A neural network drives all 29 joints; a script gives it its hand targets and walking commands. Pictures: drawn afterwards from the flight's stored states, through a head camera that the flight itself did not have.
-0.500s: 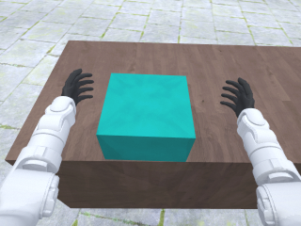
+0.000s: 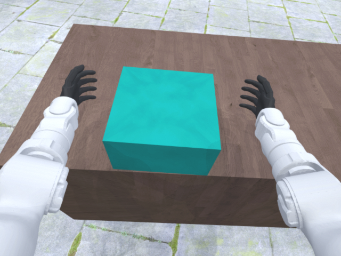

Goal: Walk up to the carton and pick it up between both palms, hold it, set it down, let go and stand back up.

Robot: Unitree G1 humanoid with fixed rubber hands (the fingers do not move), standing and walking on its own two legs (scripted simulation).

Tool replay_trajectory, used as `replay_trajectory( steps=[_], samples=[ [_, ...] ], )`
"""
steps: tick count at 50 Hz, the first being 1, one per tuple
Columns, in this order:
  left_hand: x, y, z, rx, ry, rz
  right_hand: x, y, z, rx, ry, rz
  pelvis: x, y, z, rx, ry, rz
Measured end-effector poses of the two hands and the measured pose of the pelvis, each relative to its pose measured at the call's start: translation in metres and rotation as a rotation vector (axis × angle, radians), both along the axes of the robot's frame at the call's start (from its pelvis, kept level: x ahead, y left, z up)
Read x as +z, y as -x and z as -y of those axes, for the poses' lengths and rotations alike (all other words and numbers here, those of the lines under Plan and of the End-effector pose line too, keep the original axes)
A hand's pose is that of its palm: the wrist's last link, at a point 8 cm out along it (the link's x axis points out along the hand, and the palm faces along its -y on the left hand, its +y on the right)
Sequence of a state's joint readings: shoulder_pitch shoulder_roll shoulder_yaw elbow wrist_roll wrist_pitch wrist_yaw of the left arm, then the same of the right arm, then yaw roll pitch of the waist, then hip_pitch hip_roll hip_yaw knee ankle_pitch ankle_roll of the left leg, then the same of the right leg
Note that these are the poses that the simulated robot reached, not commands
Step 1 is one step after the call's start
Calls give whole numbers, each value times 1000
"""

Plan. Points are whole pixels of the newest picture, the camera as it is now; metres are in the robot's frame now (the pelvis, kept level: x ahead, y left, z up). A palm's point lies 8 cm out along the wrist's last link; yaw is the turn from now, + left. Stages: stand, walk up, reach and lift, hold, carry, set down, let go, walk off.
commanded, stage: reach and lift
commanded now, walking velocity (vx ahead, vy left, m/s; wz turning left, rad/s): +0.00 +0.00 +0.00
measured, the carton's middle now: (164, 120) +0.49 +0.02 -0.01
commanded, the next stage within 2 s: none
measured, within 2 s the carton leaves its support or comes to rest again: neither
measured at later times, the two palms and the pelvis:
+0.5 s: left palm (94, 123) +0.46 +0.20 +0.01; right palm (253, 137) +0.43 -0.22 +0.01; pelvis -0.02 +0.00 -0.04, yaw -1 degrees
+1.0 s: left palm (98, 124) +0.45 +0.19 +0.01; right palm (233, 137) +0.43 -0.17 +0.00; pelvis -0.03 +0.01 -0.05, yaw -1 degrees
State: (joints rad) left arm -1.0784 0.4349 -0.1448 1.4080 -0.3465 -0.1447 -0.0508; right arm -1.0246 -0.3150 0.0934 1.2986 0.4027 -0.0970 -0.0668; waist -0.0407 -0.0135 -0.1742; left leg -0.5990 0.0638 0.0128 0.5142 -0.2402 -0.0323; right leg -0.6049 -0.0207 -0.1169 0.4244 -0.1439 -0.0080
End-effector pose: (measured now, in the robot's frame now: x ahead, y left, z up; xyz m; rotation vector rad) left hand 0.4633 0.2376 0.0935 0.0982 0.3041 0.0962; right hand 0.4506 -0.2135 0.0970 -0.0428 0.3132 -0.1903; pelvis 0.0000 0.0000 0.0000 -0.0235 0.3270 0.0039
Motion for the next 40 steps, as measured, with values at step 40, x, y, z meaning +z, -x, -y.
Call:
replay_trajectory(
  steps=[40],
  samples=[
    [-80,7,23,-13,-15,61,-87,11,-17,34,-33,58,-54,27,-8,-22,2,-201]
  ],
)
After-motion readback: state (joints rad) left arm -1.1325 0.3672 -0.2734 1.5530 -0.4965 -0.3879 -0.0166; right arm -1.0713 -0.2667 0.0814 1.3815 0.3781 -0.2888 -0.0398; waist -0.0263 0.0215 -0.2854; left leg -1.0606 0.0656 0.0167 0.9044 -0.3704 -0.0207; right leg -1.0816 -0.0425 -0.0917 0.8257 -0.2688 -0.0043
